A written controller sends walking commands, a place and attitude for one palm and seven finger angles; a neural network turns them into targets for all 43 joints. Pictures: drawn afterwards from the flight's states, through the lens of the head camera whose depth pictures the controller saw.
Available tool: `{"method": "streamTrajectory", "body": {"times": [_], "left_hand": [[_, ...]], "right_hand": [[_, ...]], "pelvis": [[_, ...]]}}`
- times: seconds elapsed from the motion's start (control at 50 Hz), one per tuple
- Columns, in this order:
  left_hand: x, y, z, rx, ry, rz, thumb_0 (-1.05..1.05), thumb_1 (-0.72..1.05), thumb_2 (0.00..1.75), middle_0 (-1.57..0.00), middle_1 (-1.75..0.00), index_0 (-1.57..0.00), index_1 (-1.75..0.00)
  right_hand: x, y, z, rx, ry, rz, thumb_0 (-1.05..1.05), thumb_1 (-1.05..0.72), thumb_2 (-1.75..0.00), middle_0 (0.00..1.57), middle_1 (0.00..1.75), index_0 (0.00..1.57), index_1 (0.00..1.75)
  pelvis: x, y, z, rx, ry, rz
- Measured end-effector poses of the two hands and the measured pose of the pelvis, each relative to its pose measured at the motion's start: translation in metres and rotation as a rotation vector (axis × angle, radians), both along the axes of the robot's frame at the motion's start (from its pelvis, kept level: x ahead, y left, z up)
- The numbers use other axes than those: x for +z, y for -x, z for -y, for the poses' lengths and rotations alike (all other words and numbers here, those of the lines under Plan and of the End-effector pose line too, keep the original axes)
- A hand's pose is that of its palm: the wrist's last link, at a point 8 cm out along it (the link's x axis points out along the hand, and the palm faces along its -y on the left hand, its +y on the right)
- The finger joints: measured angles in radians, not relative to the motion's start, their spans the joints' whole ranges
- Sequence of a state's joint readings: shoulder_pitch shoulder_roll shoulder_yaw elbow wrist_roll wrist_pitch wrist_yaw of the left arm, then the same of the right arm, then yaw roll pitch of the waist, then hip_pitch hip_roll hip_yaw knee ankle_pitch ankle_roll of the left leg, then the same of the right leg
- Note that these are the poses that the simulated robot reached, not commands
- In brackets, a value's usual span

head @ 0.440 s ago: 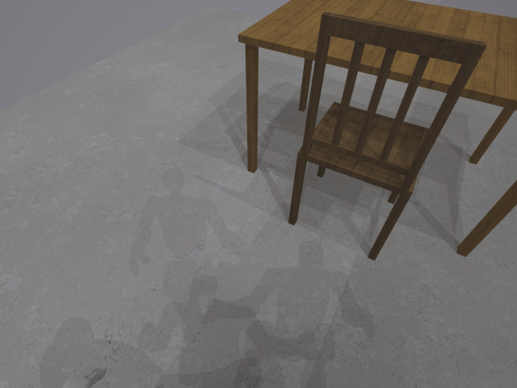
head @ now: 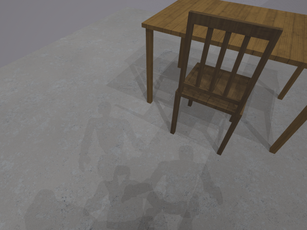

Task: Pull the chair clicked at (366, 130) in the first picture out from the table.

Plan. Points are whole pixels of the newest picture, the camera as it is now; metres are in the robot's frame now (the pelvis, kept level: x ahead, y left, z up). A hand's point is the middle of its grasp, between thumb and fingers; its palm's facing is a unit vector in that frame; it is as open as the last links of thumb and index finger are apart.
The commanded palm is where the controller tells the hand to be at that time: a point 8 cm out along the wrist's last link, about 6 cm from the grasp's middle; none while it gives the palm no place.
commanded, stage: stand and wait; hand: left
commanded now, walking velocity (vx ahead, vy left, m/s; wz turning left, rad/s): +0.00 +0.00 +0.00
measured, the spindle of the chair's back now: (218, 64) +0.92 -0.29 -0.05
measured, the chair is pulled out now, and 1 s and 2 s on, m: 0.00 0.00 0.00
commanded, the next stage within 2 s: look at it before walking up in 0.38 s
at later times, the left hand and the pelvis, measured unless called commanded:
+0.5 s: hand out of the picture +0.07 +0.24 -0.15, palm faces -0.04 -0.94 -0.34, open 7.4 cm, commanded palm none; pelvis -0.01 -0.01 +0.00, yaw +0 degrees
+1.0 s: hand out of the picture +0.07 +0.24 -0.15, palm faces -0.04 -0.94 -0.34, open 7.4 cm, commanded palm none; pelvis -0.01 -0.01 +0.00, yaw -1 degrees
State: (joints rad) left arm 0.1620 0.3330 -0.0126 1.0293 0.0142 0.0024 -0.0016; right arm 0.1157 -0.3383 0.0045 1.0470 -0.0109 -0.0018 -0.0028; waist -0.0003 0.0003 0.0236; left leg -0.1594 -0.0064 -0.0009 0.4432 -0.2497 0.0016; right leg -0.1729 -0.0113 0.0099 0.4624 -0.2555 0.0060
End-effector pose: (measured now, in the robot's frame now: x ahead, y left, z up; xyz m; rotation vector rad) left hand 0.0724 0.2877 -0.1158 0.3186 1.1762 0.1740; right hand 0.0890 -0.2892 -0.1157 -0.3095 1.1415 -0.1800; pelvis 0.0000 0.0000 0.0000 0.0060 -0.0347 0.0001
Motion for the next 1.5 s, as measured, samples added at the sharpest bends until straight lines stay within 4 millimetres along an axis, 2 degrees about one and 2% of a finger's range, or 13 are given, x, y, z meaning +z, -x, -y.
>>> {"method": "streamTrajectory", "body": {"times": [0.18,0.4,0.7,1.16,1.26,1.36,1.46,1.5], "left_hand": [[0.000,0.017,0.001,0.012,-0.009,-0.036,0.01,0.90,0.90,-0.21,-0.30,-0.20,-0.30],[0.003,0.014,0.004,0.000,-0.010,-0.028,0.01,0.90,0.90,-0.21,-0.30,-0.20,-0.30],[0.003,0.006,0.006,-0.007,-0.004,-0.015,0.00,0.90,0.90,-0.21,-0.30,-0.20,-0.30],[0.003,0.007,0.006,0.006,-0.011,-0.037,0.00,0.90,0.90,-0.21,-0.30,-0.20,-0.30],[-0.007,0.012,0.017,0.001,0.016,-0.081,0.00,0.91,0.90,-0.20,-0.30,-0.20,-0.29],[-0.019,0.015,0.038,-0.022,0.056,-0.151,0.00,0.91,0.90,-0.20,-0.30,-0.20,-0.29],[-0.026,0.000,0.069,-0.058,0.070,-0.183,0.01,0.91,0.90,-0.20,-0.30,-0.20,-0.29],[-0.026,-0.005,0.079,-0.043,0.074,-0.158,0.00,0.91,0.90,-0.20,-0.30,-0.20,-0.29]], "right_hand": [[-0.004,0.030,0.010,-0.030,0.005,-0.067,0.01,-0.91,-0.90,0.20,0.30,0.20,0.30],[-0.006,0.045,0.010,-0.043,-0.008,-0.088,0.01,-0.91,-0.90,0.20,0.30,0.20,0.30],[-0.004,0.040,0.008,-0.048,-0.010,-0.075,0.01,-0.91,-0.90,0.20,0.30,0.20,0.30],[-0.003,0.026,0.011,-0.040,-0.005,-0.070,0.01,-0.91,-0.90,0.20,0.30,0.20,0.30],[-0.011,0.032,0.002,-0.071,-0.031,-0.071,0.01,-0.91,-0.90,0.20,0.30,0.20,0.30],[-0.027,0.050,-0.006,-0.148,-0.085,-0.095,0.01,-0.91,-0.90,0.20,0.30,0.20,0.30],[-0.049,0.070,0.000,-0.235,-0.130,-0.150,0.01,-0.91,-0.90,0.20,0.30,0.20,0.30],[-0.051,0.071,0.003,-0.242,-0.138,-0.194,0.01,-0.91,-0.90,0.20,0.30,0.20,0.30]], "pelvis": [[0.002,0.007,0.005,-0.001,0.001,0.006],[0.003,0.011,0.007,-0.006,0.001,0.003],[0.004,0.009,0.007,-0.011,0.000,0.001],[0.005,0.003,0.009,-0.015,0.001,-0.003],[0.001,-0.004,0.010,-0.055,-0.001,-0.007],[-0.007,-0.020,0.017,-0.116,-0.019,-0.017],[-0.019,-0.039,0.035,-0.167,-0.007,-0.013],[-0.018,-0.048,0.041,-0.165,-0.005,-0.017]]}}
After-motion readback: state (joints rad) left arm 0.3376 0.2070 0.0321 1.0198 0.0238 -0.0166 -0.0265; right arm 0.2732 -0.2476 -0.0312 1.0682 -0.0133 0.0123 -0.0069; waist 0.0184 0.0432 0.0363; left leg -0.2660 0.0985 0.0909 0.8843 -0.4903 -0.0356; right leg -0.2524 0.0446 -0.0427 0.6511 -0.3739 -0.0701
